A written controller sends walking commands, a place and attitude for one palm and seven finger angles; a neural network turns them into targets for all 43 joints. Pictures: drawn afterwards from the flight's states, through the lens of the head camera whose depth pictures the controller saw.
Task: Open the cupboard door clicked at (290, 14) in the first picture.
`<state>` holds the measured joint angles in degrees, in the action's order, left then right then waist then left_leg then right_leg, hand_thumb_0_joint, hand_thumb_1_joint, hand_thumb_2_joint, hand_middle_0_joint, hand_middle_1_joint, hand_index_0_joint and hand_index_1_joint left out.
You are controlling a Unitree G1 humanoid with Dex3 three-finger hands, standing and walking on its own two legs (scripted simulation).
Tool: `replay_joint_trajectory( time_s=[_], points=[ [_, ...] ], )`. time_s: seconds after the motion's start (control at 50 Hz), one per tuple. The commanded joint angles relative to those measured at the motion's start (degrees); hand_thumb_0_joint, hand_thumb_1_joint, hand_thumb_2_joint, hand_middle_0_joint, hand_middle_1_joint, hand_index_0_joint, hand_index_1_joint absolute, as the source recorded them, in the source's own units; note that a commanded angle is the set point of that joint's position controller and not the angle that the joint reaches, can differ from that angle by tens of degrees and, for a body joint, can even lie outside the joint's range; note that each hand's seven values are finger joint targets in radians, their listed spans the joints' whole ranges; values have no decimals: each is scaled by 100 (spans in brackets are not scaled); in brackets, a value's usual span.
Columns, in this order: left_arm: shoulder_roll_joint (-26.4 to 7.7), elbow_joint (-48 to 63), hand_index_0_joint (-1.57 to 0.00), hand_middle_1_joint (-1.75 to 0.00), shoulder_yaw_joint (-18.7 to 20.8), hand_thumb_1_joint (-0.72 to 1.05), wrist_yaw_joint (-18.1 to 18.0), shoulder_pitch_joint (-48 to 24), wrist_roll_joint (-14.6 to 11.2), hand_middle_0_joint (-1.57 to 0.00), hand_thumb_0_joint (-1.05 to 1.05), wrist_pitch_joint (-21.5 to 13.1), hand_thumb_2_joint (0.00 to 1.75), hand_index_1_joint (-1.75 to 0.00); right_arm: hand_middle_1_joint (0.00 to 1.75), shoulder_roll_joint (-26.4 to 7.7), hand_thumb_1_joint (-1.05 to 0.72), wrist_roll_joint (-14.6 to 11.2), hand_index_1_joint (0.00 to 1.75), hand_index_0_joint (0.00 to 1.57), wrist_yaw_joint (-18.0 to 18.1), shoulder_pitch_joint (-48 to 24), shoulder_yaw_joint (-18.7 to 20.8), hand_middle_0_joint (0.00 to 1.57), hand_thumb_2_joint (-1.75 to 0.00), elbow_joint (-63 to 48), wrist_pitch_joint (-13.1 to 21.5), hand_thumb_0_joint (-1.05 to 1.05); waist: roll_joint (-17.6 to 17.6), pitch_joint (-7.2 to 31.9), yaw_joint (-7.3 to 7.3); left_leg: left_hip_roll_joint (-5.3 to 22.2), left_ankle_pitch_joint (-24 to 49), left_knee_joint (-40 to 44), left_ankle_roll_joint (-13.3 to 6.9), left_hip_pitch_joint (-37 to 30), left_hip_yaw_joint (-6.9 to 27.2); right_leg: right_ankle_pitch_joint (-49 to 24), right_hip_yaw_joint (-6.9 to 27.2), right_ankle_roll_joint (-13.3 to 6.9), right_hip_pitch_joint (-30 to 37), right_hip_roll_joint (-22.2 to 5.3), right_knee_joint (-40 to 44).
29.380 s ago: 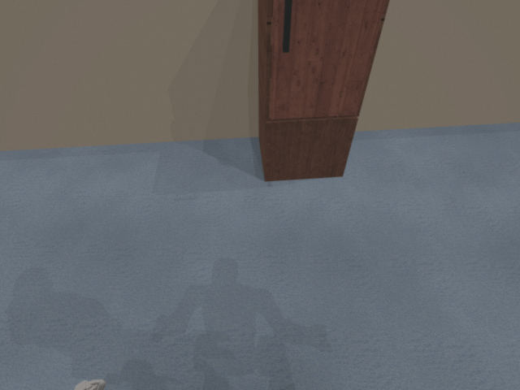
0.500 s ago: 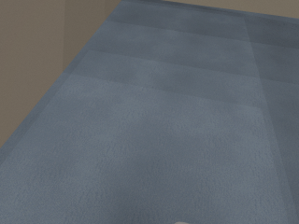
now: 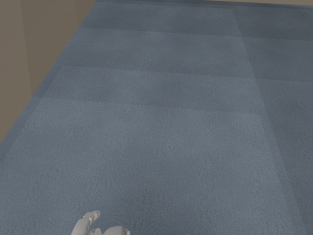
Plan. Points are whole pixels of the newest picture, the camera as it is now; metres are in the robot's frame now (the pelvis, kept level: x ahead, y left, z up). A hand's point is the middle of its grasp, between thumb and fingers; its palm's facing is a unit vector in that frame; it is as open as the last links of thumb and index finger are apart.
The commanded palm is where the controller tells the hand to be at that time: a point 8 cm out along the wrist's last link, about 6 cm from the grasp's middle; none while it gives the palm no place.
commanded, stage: turn to face it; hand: left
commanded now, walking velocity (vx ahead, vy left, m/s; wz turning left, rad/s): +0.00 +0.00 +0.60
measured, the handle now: out of the picture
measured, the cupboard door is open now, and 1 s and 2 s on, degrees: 44 44 44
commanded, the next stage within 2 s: none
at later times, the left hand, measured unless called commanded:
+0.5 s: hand out of the picture +0.08 +0.25 -0.16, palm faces +0.30 -0.91 -0.29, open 7.4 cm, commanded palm none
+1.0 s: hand out of the picture -0.02 +0.16 -0.19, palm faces +0.62 -0.75 -0.23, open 7.4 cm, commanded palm none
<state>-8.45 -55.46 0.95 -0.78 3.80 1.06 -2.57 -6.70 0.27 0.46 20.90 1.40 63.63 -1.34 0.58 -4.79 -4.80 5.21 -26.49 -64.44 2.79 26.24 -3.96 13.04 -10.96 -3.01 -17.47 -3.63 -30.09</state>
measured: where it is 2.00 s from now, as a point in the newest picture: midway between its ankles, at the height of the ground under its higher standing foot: outside the picture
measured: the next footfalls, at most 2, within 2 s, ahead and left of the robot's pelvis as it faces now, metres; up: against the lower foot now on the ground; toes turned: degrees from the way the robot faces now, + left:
left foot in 0.22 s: +0.11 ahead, +0.14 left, +0.00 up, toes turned +16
right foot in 0.58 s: +0.14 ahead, -0.13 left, +0.00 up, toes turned +18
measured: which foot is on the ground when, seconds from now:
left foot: up 0.00-0.20, down 0.22-0.56, up 0.58-0.88, down 0.90-1.00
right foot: down 0.00-0.20, up 0.22-0.56, down 0.58-0.90, up 0.92-1.00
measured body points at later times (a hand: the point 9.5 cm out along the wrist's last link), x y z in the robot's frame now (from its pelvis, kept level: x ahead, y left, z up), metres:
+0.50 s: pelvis +0.06 +0.00 +0.00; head +0.10 +0.02 +0.45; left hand +0.06 +0.29 -0.14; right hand +0.22 -0.23 -0.14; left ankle +0.07 +0.13 -0.74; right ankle +0.09 -0.15 -0.70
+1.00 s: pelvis +0.07 -0.03 -0.01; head +0.11 +0.02 +0.43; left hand -0.05 +0.20 -0.17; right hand +0.34 -0.15 -0.14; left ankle +0.02 +0.08 -0.74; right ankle +0.11 -0.16 -0.68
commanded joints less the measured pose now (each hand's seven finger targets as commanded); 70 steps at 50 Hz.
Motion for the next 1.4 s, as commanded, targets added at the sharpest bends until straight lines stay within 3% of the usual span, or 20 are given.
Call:
replay_joint_trajectory(
  time_s=[0.0,0.14,0.16,0.18,0.22,0.32,0.5,0.52,0.54,0.56,0.66,0.76,0.84,0.88,0.9,0.98,1.16,1.2,1.28,1.38],
  points=[
    [-855,205,-20,-30,297,90,-98,482,9,-20,0,6,90,-30,30,-254,-90,38,30,20,-51,413,133,20,-90,-379,-73,0,792,627,161,130,515,463,58,-87,-39,-2237,375,-407,120,-1560,1299],
    [-1022,416,-20,-30,508,90,-61,544,26,-20,0,153,90,-30,30,-625,-90,101,30,20,-136,-294,246,20,-90,-1005,-1,0,409,601,260,-88,1185,2860,-40,-859,-384,-1105,4,-98,240,-1683,179],
    [-956,475,-20,-30,504,90,-46,604,-4,-20,0,197,90,-30,30,-930,-90,118,30,20,-136,-41,311,20,-90,-1008,41,0,-316,802,126,70,1976,3570,-157,-1483,-8,-662,-137,148,-25,-1451,-622],
    [-670,650,-20,-30,462,90,-6,698,-66,-20,0,252,90,-30,30,-1653,-90,180,30,20,-94,226,456,20,-90,-1094,101,0,-2176,971,17,1547,3854,4171,-959,-2018,2259,1698,-301,668,-1220,-580,-2014],
    [-708,986,-20,-30,387,90,-17,59,41,-20,0,313,90,-30,30,-1977,-90,180,30,20,41,340,505,20,-90,-1128,104,0,-1378,1137,-100,2042,3755,4461,-1603,-2003,3104,2354,875,692,-1940,-162,-3878],
    [-834,647,-20,-30,424,90,57,510,4,-20,0,376,90,-30,30,-1716,-90,125,30,20,92,-803,408,20,-90,-1478,165,0,-997,964,419,960,3251,4377,-1070,-1466,1554,1009,1100,798,-1495,-146,-3517],
    [-1049,641,-20,-30,397,90,17,1171,-45,-20,0,319,90,-30,30,-1918,-90,87,30,20,-32,-1312,569,20,-90,-1644,-50,0,-895,972,604,502,2074,4003,-872,-695,1916,438,767,651,586,327,-7],
    [-1306,614,-20,-30,462,90,-24,1426,-10,-20,0,269,90,-30,30,-1690,-90,41,30,20,-53,-1408,545,20,-90,-1732,-72,0,-231,966,739,117,1307,3482,-581,-9,1658,393,1192,514,1307,-170,968],
    [-1881,645,-20,-30,575,90,-74,1510,85,-20,0,219,90,-30,30,-1272,-90,5,30,20,-101,-1397,476,20,-90,-1868,-80,0,1519,803,793,-769,-103,2092,-66,1131,655,606,2992,-91,1689,-1773,1704],
    [-2037,758,-20,-30,523,90,-85,1294,70,-20,0,245,90,-30,30,-1395,-90,60,30,20,-145,-1589,474,20,-90,-1962,-69,0,1639,584,811,-714,-869,621,-58,991,550,89,3212,-581,868,-2536,1757],
    [-1317,825,-20,-30,378,90,-115,852,40,-20,0,167,90,-30,30,-1117,-90,42,30,20,-228,-1563,381,20,-90,-1628,-167,0,1277,462,477,-321,26,150,125,754,253,-2763,1127,-309,1056,-1439,812],
    [-1634,599,-20,-30,483,90,-110,1450,69,-20,0,172,90,-30,30,-918,-90,6,30,20,-254,-1997,258,20,-90,-1712,-117,0,1138,646,803,-484,-14,1943,67,99,-238,-3804,872,-309,1665,-1636,381],
    [-1649,612,-20,-30,551,90,-62,1226,-9,-20,0,186,90,-30,30,-1198,-90,45,30,20,-206,-1320,321,20,-90,-1578,-27,0,861,1008,379,-539,1391,3836,-120,-1467,-307,-3360,364,138,1098,-1530,-702],
    [-1041,1006,-20,-30,385,90,12,952,-73,-20,0,240,90,-30,30,-2312,-90,109,30,20,-135,-477,620,20,-90,-1448,22,0,-1904,1387,-106,1914,5195,4161,-1464,-3241,2695,2331,148,858,-1597,-409,-3010],
    [-1151,1221,-20,-30,367,90,-46,516,4,-20,0,321,90,-30,30,-2372,-90,87,30,20,-112,-142,609,20,-90,-1351,-31,0,-883,1232,-196,2148,4952,4014,-1770,-2878,2575,2539,792,753,-1738,-401,-3551],
    [-1049,847,-20,-30,449,90,5,614,-7,-20,0,434,90,-30,30,-1860,-90,116,30,20,34,-1224,478,20,-90,-1597,28,0,-1078,702,350,981,3173,4409,-1204,-1545,1758,1305,1138,763,-1414,-270,-3565],
    [-1085,760,-20,-30,487,90,15,1322,-18,-20,0,324,90,-30,30,-1795,-90,91,30,20,-46,-1609,568,20,-90,-1758,-81,0,-697,757,741,266,1273,3873,-777,-54,1938,300,825,604,1108,204,219],
    [-1998,863,-20,-30,633,90,-69,1447,111,-20,0,237,90,-30,30,-1189,-90,32,30,20,-120,-1672,478,20,-90,-2008,-68,0,1838,708,947,-971,-749,1149,-11,1134,483,582,3402,-359,1438,-2348,1825],
    [-1268,1031,-20,-30,393,90,-102,539,22,-20,0,206,90,-30,30,-1194,-90,87,30,20,-212,-1428,470,20,-90,-1615,-192,0,1163,372,386,-325,209,-686,58,791,550,-1160,1536,-346,519,-1508,1190],
    [-1416,837,-20,-30,441,90,-114,1059,39,-20,0,172,90,-30,30,-937,-90,35,30,20,-249,-1646,350,20,-90,-1579,-192,0,948,590,642,-365,114,978,150,367,2,-2616,855,-342,1348,-1593,836]
  ],
)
